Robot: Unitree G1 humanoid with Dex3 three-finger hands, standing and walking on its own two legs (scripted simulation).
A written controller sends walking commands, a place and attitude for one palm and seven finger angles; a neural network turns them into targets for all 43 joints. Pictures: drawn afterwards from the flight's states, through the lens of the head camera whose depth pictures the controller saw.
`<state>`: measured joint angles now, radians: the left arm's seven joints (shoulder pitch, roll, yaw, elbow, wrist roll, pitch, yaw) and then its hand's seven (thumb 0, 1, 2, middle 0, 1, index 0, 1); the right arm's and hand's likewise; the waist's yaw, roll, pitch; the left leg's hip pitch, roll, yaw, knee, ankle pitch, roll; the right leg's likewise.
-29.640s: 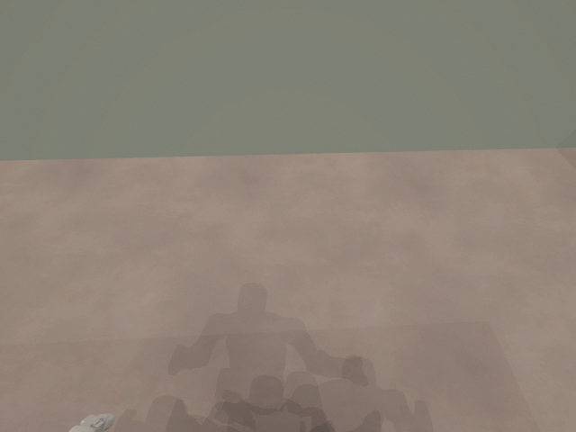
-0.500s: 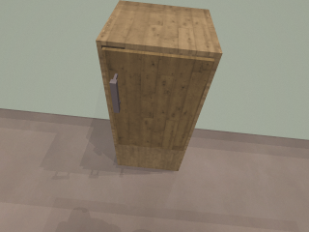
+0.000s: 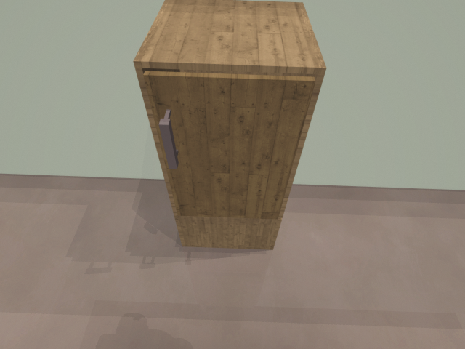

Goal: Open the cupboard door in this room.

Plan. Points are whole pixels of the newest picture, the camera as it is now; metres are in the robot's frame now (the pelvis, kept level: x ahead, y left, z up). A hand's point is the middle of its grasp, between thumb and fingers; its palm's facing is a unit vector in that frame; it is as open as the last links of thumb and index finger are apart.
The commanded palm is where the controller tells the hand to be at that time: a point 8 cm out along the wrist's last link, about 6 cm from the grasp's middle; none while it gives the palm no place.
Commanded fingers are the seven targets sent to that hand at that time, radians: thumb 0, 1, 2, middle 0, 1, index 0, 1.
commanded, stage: look again from close up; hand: left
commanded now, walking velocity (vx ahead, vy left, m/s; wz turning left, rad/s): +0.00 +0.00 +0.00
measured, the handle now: (170, 139) +0.60 +0.20 -0.04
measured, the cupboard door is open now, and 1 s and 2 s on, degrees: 0 0 0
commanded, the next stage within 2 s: shuffle to correct the standing spot in 0.40 s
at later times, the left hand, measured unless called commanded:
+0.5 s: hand out of the picture +0.00 +0.16 -0.17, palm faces +0.01 -0.98 -0.21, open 7.4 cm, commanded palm none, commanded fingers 0.00 0.90 0.90 -0.20 -0.30 -0.20 -0.30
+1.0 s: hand out of the picture +0.08 +0.16 -0.18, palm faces +0.04 -0.97 -0.22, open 7.3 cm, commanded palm none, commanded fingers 0.00 0.90 0.90 -0.20 -0.30 -0.20 -0.30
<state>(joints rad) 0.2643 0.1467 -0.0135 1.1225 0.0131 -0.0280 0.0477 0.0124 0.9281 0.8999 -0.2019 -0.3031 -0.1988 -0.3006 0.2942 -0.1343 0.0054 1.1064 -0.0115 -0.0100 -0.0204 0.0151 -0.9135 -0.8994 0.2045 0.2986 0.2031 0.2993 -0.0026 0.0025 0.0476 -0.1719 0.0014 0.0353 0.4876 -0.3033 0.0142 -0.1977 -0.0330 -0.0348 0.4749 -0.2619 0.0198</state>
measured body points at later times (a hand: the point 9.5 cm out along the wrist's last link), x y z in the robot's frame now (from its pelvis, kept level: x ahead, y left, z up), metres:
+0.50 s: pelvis +0.00 -0.01 +0.00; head +0.01 -0.02 +0.45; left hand +0.01 +0.21 -0.15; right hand +0.01 -0.24 -0.16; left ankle -0.03 +0.11 -0.74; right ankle -0.01 -0.13 -0.74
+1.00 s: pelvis +0.06 -0.02 -0.01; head +0.10 -0.03 +0.43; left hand +0.08 +0.21 -0.16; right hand +0.01 -0.22 -0.18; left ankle -0.02 +0.10 -0.73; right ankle +0.04 -0.11 -0.74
